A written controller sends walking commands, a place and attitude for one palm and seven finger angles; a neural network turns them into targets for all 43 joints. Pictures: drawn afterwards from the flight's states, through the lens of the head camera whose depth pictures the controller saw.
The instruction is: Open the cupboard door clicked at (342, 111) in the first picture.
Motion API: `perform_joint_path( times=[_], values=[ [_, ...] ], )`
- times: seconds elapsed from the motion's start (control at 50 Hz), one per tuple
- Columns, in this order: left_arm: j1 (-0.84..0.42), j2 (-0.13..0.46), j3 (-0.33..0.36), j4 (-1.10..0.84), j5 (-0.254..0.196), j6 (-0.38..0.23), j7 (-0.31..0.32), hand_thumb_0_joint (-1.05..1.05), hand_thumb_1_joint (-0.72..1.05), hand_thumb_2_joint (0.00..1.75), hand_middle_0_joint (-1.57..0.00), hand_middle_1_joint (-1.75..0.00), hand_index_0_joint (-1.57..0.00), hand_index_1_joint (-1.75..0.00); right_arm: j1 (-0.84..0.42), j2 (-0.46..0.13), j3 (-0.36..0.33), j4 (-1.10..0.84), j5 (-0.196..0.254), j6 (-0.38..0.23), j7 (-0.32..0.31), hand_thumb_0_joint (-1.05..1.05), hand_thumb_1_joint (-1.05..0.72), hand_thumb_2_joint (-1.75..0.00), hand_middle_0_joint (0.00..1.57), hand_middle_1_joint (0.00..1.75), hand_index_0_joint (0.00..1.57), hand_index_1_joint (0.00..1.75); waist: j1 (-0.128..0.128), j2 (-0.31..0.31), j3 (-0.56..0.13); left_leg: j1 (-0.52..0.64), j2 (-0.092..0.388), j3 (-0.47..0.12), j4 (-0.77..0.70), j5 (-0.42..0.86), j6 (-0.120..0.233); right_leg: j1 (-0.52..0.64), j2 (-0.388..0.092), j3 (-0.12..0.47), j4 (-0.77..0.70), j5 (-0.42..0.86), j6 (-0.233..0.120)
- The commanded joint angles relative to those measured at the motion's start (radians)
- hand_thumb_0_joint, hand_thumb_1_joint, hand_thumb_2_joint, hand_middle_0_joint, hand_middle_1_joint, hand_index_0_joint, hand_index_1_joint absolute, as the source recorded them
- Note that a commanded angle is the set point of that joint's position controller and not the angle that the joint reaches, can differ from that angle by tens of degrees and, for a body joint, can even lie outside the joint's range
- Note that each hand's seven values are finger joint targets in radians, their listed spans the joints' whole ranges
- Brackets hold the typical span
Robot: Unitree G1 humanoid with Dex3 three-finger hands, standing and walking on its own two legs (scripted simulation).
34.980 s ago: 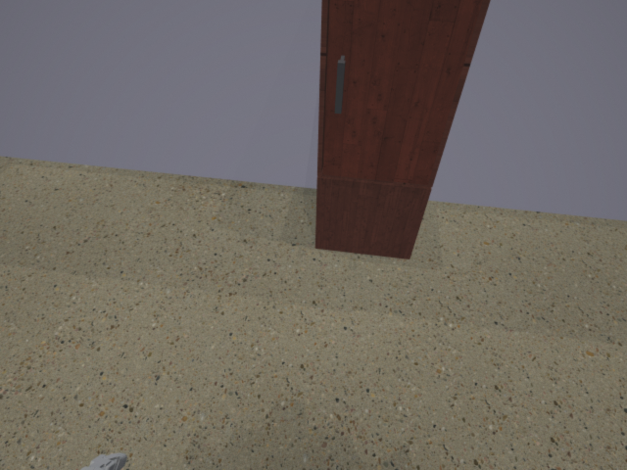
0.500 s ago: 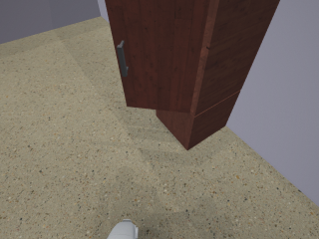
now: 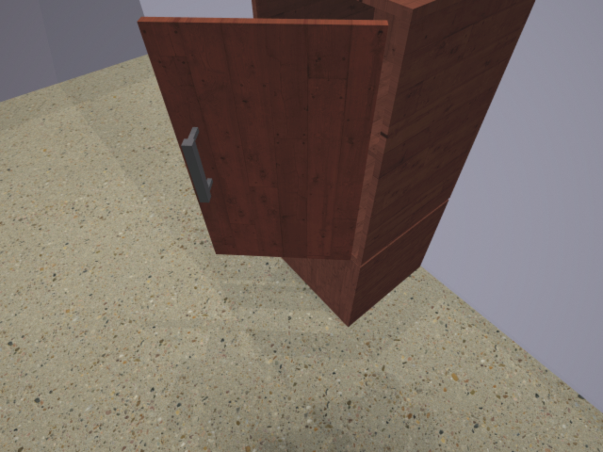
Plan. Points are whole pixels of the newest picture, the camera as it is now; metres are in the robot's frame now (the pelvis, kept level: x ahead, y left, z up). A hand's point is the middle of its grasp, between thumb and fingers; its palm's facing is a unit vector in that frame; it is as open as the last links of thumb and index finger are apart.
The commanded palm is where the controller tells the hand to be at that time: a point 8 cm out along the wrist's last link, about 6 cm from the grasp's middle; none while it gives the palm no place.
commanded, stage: come to a stop and stand still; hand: left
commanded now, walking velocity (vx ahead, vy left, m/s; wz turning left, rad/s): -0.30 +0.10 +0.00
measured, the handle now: (199, 166) +0.60 +0.24 +0.00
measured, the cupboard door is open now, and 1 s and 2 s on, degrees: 47 47 47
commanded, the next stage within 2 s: look again from close up in 0.86 s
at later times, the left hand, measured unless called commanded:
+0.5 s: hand out of the picture +0.02 +0.21 -0.17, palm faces +0.09 -0.97 -0.20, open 7.4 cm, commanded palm none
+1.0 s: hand out of the picture -0.04 +0.16 -0.17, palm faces +0.04 -0.99 -0.15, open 7.4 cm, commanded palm none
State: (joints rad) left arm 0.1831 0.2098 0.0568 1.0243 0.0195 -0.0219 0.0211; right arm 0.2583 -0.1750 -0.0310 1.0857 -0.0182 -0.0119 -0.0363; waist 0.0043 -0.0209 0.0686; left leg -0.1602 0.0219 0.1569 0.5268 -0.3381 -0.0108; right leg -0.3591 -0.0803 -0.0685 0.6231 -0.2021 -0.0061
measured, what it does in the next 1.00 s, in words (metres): steps on the spot: left foot, then right foot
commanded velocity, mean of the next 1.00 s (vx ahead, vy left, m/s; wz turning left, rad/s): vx -0.04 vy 0.02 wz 0.00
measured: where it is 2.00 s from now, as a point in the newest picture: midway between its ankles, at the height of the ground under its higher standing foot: outside the picture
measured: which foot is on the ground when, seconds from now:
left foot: down 0.00-0.00, up 0.02-0.28, down 0.30-1.00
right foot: down 0.00-0.30, up 0.32-0.52, down 0.54-1.00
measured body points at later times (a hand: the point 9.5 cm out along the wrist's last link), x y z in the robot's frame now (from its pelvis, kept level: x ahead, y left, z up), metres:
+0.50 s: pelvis -0.02 +0.02 +0.01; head +0.01 +0.03 +0.46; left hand +0.02 +0.26 -0.15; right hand +0.03 -0.21 -0.15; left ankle -0.01 +0.13 -0.73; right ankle -0.05 -0.10 -0.71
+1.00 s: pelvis -0.03 +0.01 +0.01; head -0.02 +0.02 +0.46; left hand -0.05 +0.21 -0.15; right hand -0.05 -0.21 -0.15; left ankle -0.01 +0.13 -0.73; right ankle -0.06 -0.10 -0.73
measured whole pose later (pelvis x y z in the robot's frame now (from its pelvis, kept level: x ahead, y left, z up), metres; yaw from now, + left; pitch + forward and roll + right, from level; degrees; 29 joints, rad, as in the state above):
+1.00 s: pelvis -0.03 +0.01 +0.01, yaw +1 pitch -2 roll -1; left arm 0.30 0.12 -0.01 1.13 0.01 -0.01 0.05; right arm 0.29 -0.14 -0.01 1.14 -0.01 0.02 -0.02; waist -0.01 -0.01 0.04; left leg -0.23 0.05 0.07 0.47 -0.21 0.00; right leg -0.12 0.02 -0.04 0.42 -0.27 -0.02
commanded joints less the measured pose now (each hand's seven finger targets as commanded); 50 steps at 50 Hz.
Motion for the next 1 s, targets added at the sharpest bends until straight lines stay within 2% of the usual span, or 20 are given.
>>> perform_joint_path(
  times=[0.0, 0.04, 0.1, 0.22, 0.24, 0.28, 0.3, 0.32, 0.38, 0.44, 0.48, 0.5, 0.54, 0.6, 0.72, 0.84, 0.92, 0.94, 0.96, 0.98],
  values=[
    [0.134, 0.165, 0.008, 0.003, 0.0, 0.004, 0.004, 0.0, 0.9, 0.9, -0.2, -0.3, -0.2, -0.3, 0.067, -0.062, -0.021, -0.049, 0.022, 0.029, 0.007, 0.0, -0.9, -0.9, 0.2, 0.3, 0.2, 0.3, 0.009, -0.167, -0.103, -0.107, 0.004, -0.055, 0.202, -0.205, -0.019, 0.179, -0.3, 0.238, -0.235, 0.726, -0.185],
    [0.08, 0.147, 0.012, -0.006, 0.002, 0.01, 0.022, 0.0, 0.9, 0.9, -0.2, -0.3, -0.2, -0.3, 0.06, -0.061, -0.021, -0.036, 0.021, 0.047, 0.001, 0.0, -0.9, -0.9, 0.2, 0.3, 0.2, 0.3, 0.016, -0.242, -0.127, -0.167, 0.014, -0.109, 0.341, -0.262, -0.02, 0.22, -0.291, 0.243, -0.217, 0.822, -0.223],
    [0.047, 0.151, 0.023, -0.025, 0.003, 0.025, 0.032, 0.0, 0.9, 0.9, -0.2, -0.3, -0.2, -0.3, 0.029, -0.065, -0.026, -0.043, 0.024, 0.055, 0.002, 0.0, -0.9, -0.9, 0.2, 0.3, 0.2, 0.3, 0.026, -0.172, -0.138, -0.218, 0.001, -0.137, 0.367, -0.25, -0.029, 0.291, -0.277, 0.188, -0.196, 0.866, -0.219],
    [-0.03, 0.142, 0.03, -0.049, 0.002, 0.039, 0.025, 0.0, 0.9, 0.9, -0.2, -0.3, -0.2, -0.3, 0.111, -0.033, -0.026, -0.022, 0.013, 0.056, 0.011, 0.0, -0.9, -0.9, 0.2, 0.3, 0.2, 0.3, -0.021, -0.101, -0.137, -0.056, -0.008, -0.094, 0.018, 0.027, -0.033, 0.164, -0.198, 0.123, -0.167, 0.411, -0.13],
    [-0.03, 0.126, 0.025, -0.049, -0.005, 0.043, 0.02, 0.0, 0.9, 0.9, -0.2, -0.3, -0.2, -0.3, 0.132, -0.046, -0.027, -0.015, 0.01, 0.049, 0.013, 0.0, -0.9, -0.9, 0.2, 0.3, 0.2, 0.3, -0.03, -0.068, -0.128, 0.017, 0.014, -0.106, -0.091, 0.13, -0.023, 0.091, -0.166, 0.106, -0.129, 0.253, -0.09],
    [-0.015, 0.028, 0.008, -0.073, -0.018, 0.06, 0.01, 0.0, 0.9, 0.9, -0.2, -0.3, -0.2, -0.3, 0.067, -0.159, -0.044, -0.07, -0.01, 0.036, 0.006, 0.0, -0.9, -0.9, 0.2, 0.3, 0.2, 0.3, -0.005, 0.294, -0.054, -0.125, 0.295, -0.435, -0.282, 0.256, 0.112, -0.006, 0.021, -0.01, 0.052, -0.207, 0.014],
    [-0.041, 0.043, 0.008, -0.074, -0.01, 0.065, 0.01, 0.0, 0.9, 0.9, -0.2, -0.3, -0.2, -0.3, 0.017, -0.154, -0.041, -0.09, -0.014, 0.035, -0.001, 0.0, -0.9, -0.9, 0.2, 0.3, 0.2, 0.3, -0.007, 0.227, -0.016, -0.235, 0.322, -0.42, -0.315, 0.223, 0.172, 0.055, 0.029, 0.053, 0.177, -0.283, 0.005],
    [-0.02, 0.036, 0.013, -0.071, -0.007, 0.071, 0.007, 0.0, 0.9, 0.9, -0.2, -0.3, -0.2, -0.3, -0.036, -0.154, -0.034, -0.105, -0.016, 0.03, -0.002, 0.0, -0.9, -0.9, 0.2, 0.3, 0.2, 0.3, 0.016, 0.197, -0.022, -0.275, 0.296, -0.37, -0.335, 0.108, 0.179, 0.076, 0.034, 0.068, 0.252, -0.297, -0.003],
    [0.015, 0.035, 0.016, -0.037, 0.0, 0.073, 0.003, 0.0, 0.9, 0.9, -0.2, -0.3, -0.2, -0.3, -0.068, -0.125, -0.022, -0.106, -0.014, 0.022, -0.01, 0.0, -0.9, -0.9, 0.2, 0.3, 0.2, 0.3, 0.027, 0.22, 0.001, -0.198, 0.234, -0.29, -0.295, 0.191, 0.157, 0.011, 0.04, 0.092, 0.299, -0.245, 0.002],
    [0.03, 0.014, -0.005, -0.027, -0.006, 0.048, 0.001, 0.0, 0.9, 0.9, -0.2, -0.3, -0.2, -0.3, -0.021, -0.129, -0.026, -0.082, -0.008, 0.009, -0.01, 0.0, -0.9, -0.9, 0.2, 0.3, 0.2, 0.3, 0.011, 0.15, -0.071, -0.007, 0.22, -0.262, -0.22, 0.41, 0.159, 0.036, 0.037, 0.052, 0.07, -0.245, 0.017],
    [0.076, 0.013, -0.009, -0.004, -0.01, 0.032, 0.005, 0.0, 0.9, 0.9, -0.2, -0.3, -0.2, -0.3, 0.012, -0.133, -0.031, -0.06, 0.004, 0.005, -0.009, 0.0, -0.9, -0.9, 0.2, 0.3, 0.2, 0.3, 0.011, 0.088, -0.139, 0.067, 0.191, -0.24, -0.136, 0.504, 0.131, 0.133, 0.049, 0.039, -0.151, -0.088, 0.022],
    [0.108, 0.029, -0.012, 0.015, -0.008, 0.02, 0.01, 0.0, 0.9, 0.9, -0.2, -0.3, -0.2, -0.3, 0.018, -0.116, -0.029, -0.053, 0.012, 0.003, -0.007, 0.0, -0.9, -0.9, 0.2, 0.3, 0.2, 0.3, 0.014, 0.045, -0.146, 0.047, 0.152, -0.22, -0.083, 0.488, 0.096, 0.201, 0.03, 0.085, -0.262, 0.079, 0.012],
    [0.102, 0.09, -0.012, 0.025, -0.005, 0.008, 0.016, 0.0, 0.9, 0.9, -0.2, -0.3, -0.2, -0.3, 0.011, -0.075, -0.022, -0.064, 0.021, 0.008, 0.002, 0.0, -0.9, -0.9, 0.2, 0.3, 0.2, 0.3, -0.02, -0.097, -0.116, -0.022, 0.055, -0.133, -0.059, 0.208, 0.016, 0.195, -0.13, 0.229, -0.283, 0.284, -0.052],
    [0.085, 0.06, -0.023, 0.037, -0.007, 0.002, 0.017, 0.0, 0.9, 0.9, -0.2, -0.3, -0.2, -0.3, 0.019, -0.076, -0.017, -0.029, 0.009, 0.012, 0.008, 0.0, -0.9, -0.9, 0.2, 0.3, 0.2, 0.3, -0.028, -0.144, -0.104, 0.044, 0.06, -0.133, -0.085, 0.274, 0.013, 0.157, -0.071, 0.162, -0.255, 0.281, -0.047],
    [0.117, 0.04, -0.039, 0.065, -0.011, 0.01, 0.017, 0.0, 0.9, 0.9, -0.2, -0.3, -0.2, -0.3, 0.009, -0.074, -0.005, 0.012, 0.009, 0.016, 0.007, 0.0, -0.9, -0.9, 0.2, 0.3, 0.2, 0.3, -0.018, -0.002, 0.021, 0.027, 0.08, -0.158, -0.152, 0.196, 0.019, 0.095, -0.034, 0.157, -0.32, 0.007, -0.029],
    [0.143, 0.03, -0.04, 0.082, -0.012, 0.01, 0.015, 0.0, 0.9, 0.9, -0.2, -0.3, -0.2, -0.3, 0.039, -0.058, 0.004, 0.034, 0.005, 0.016, 0.005, 0.0, -0.9, -0.9, 0.2, 0.3, 0.2, 0.3, -0.013, 0.005, 0.055, 0.002, 0.071, -0.161, -0.18, 0.138, 0.015, 0.094, -0.029, 0.153, -0.352, -0.083, -0.029],
    [0.158, 0.016, -0.041, 0.091, -0.014, 0.008, 0.016, 0.0, 0.9, 0.9, -0.2, -0.3, -0.2, -0.3, 0.06, -0.05, 0.007, 0.046, 0.005, 0.009, 0.0, 0.0, -0.9, -0.9, 0.2, 0.3, 0.2, 0.3, -0.008, 0.027, 0.031, 0.005, 0.078, -0.164, -0.182, 0.174, 0.017, 0.131, -0.026, 0.142, -0.338, -0.027, -0.03],
    [0.242, 0.039, -0.049, 0.101, 0.012, -0.026, 0.055, 0.0, 0.9, 0.9, -0.2, -0.3, -0.2, -0.3, -0.042, -0.081, 0.012, -0.038, 0.011, -0.017, 0.014, 0.0, -0.9, -0.9, 0.2, 0.3, 0.2, 0.3, 0.03, 0.045, 0.059, -0.077, 0.084, -0.134, 0.051, 0.277, 0.0, 0.099, -0.081, 0.199, -0.3, 0.428, -0.005],
    [0.179, 0.081, -0.043, 0.048, -0.001, -0.034, 0.048, 0.0, 0.9, 0.9, -0.2, -0.3, -0.2, -0.3, 0.034, -0.024, 0.014, -0.059, 0.009, -0.005, 0.02, 0.0, -0.9, -0.9, 0.2, 0.3, 0.2, 0.3, -0.044, 0.06, -0.008, -0.068, 0.057, -0.145, 0.011, 0.068, 0.009, 0.11, -0.117, 0.216, -0.299, 0.234, -0.048],
    [0.135, 0.074, -0.044, 0.032, -0.003, -0.03, 0.038, 0.0, 0.9, 0.9, -0.2, -0.3, -0.2, -0.3, 0.061, -0.03, 0.011, -0.041, 0.005, -0.003, 0.019, 0.0, -0.9, -0.9, 0.2, 0.3, 0.2, 0.3, -0.045, 0.107, 0.007, -0.059, 0.057, -0.151, -0.036, 0.071, 0.013, 0.08, -0.082, 0.19, -0.284, 0.037, -0.066]
  ],
)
